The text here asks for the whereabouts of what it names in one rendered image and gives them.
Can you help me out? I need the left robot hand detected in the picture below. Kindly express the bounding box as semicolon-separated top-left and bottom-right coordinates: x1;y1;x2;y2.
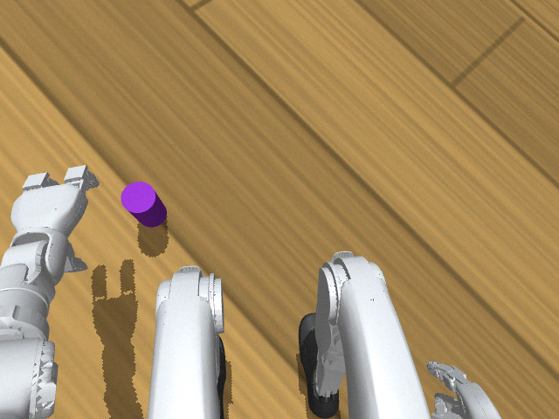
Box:
10;165;100;273

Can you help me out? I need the right robot foot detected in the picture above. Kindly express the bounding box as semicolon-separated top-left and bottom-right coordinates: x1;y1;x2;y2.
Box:
299;313;339;419

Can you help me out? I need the can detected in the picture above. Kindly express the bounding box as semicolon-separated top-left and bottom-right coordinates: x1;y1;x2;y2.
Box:
121;182;167;227

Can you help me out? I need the left robot arm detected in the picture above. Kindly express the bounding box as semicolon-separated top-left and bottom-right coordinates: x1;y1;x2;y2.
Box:
0;227;69;419

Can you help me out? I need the right robot hand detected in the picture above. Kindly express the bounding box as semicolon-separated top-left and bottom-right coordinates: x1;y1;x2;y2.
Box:
427;361;501;419

